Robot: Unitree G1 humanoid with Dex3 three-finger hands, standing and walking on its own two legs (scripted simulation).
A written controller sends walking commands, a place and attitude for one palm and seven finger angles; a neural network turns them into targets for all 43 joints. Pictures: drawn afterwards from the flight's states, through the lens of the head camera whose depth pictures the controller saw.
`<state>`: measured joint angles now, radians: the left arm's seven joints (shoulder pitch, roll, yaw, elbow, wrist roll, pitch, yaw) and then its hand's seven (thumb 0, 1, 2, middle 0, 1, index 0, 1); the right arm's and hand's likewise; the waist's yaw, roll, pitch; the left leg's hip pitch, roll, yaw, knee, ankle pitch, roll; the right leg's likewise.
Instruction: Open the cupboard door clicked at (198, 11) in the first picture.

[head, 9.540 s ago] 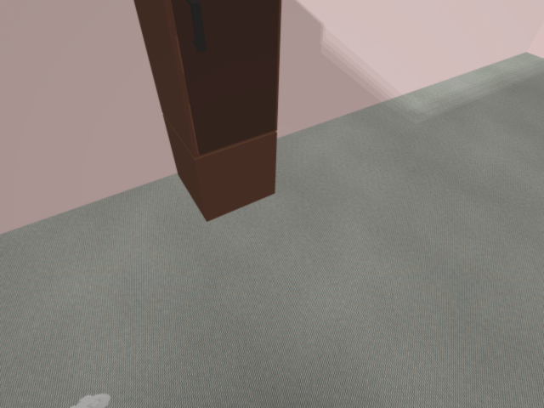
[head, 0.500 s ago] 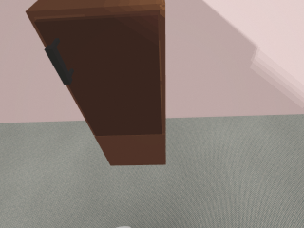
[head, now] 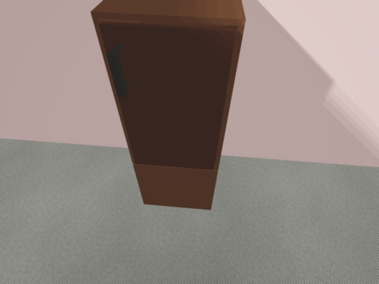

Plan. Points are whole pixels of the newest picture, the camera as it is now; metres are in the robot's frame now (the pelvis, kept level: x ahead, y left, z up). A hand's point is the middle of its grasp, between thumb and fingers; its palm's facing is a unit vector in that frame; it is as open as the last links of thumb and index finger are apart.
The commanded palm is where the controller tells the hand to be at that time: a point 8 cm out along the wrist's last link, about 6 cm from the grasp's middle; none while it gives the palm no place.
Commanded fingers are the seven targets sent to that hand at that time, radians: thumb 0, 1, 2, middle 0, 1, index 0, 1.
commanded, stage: come to a stop and stand still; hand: left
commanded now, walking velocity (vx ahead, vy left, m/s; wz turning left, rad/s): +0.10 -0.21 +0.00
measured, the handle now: (120, 71) +0.61 +0.27 +0.13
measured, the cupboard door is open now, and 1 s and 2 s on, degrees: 0 0 0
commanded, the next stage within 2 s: look again from close up in 1.76 s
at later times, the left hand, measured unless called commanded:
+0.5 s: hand out of the picture +0.10 +0.17 -0.17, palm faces -0.01 -0.98 -0.22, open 7.3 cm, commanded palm none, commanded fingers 0.00 0.90 0.90 -0.20 -0.30 -0.20 -0.30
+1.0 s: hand out of the picture +0.03 +0.14 -0.17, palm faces +0.06 -0.98 -0.19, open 7.3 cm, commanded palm none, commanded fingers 0.00 0.90 0.90 -0.20 -0.30 -0.20 -0.30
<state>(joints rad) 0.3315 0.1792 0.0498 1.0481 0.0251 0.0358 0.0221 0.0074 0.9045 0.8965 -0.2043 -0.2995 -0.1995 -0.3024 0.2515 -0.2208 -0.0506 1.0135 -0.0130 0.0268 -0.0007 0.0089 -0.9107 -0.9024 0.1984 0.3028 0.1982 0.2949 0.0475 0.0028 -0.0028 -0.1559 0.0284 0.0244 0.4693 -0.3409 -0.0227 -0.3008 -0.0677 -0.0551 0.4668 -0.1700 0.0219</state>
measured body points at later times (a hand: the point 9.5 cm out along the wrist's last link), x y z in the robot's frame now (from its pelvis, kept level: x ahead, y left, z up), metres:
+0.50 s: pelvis +0.04 -0.01 +0.00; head +0.06 -0.02 +0.45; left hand +0.10 +0.22 -0.15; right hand -0.04 -0.20 -0.17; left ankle -0.03 +0.13 -0.74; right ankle +0.04 -0.11 -0.74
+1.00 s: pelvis +0.03 -0.03 +0.00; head +0.04 -0.03 +0.45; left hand +0.02 +0.19 -0.16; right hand +0.03 -0.25 -0.16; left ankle -0.03 +0.13 -0.74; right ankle +0.04 -0.11 -0.74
